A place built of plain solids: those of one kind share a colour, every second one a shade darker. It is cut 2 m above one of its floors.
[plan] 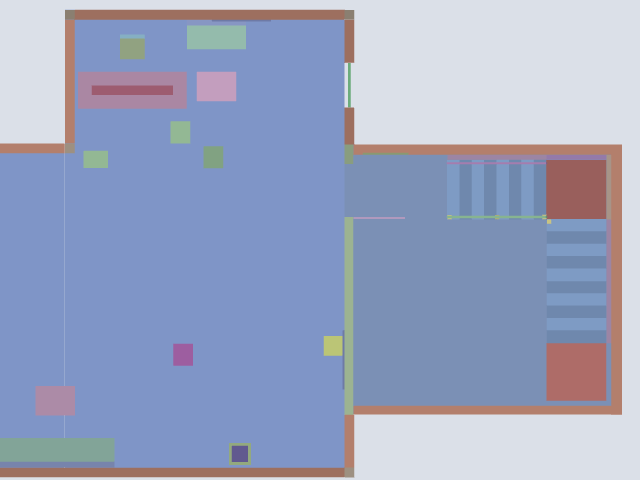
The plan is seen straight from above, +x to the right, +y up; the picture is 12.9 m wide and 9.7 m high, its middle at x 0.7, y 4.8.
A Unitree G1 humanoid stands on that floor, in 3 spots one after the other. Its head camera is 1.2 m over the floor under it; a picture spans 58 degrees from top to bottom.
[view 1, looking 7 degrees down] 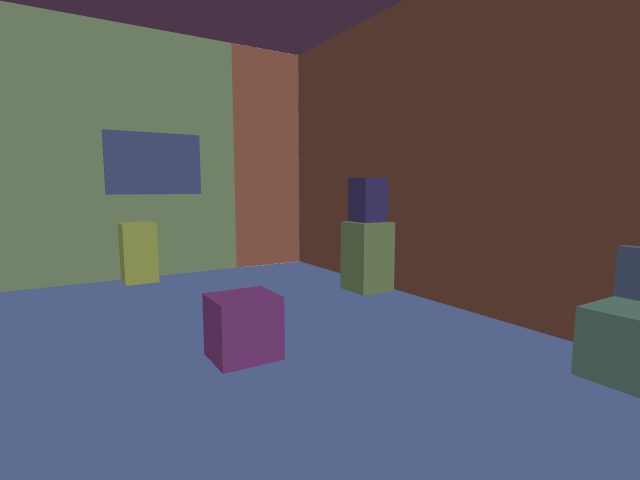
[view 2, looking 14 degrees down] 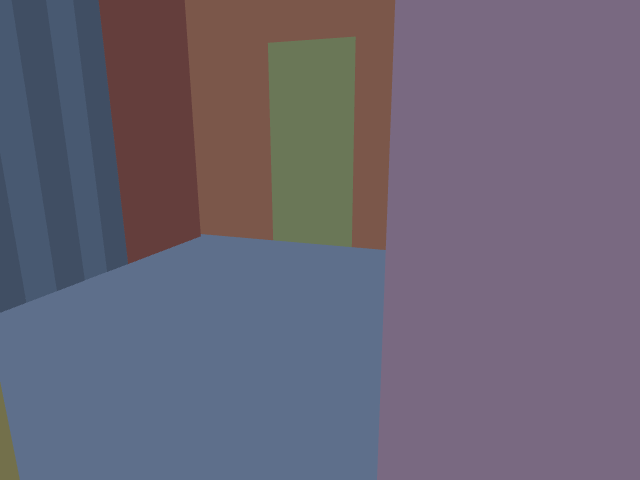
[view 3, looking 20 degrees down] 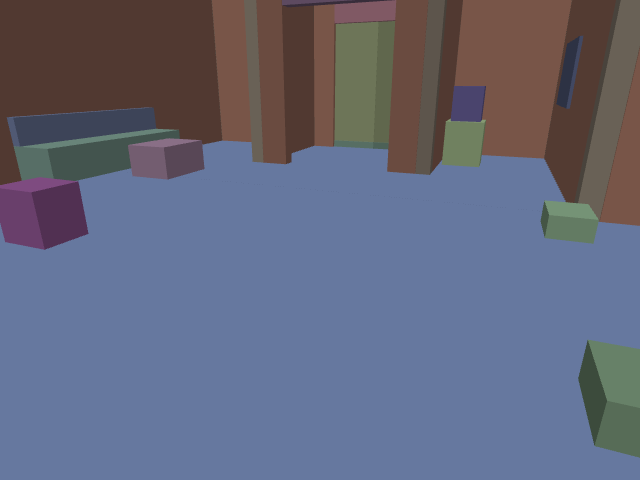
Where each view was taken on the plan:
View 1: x -4.86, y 3.59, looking -32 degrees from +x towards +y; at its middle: wall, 6.44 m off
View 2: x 2.33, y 5.80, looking -71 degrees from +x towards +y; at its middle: door_leaf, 4.74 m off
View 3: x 0.20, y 5.80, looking -158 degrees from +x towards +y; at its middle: lobby_floor_slab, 3.51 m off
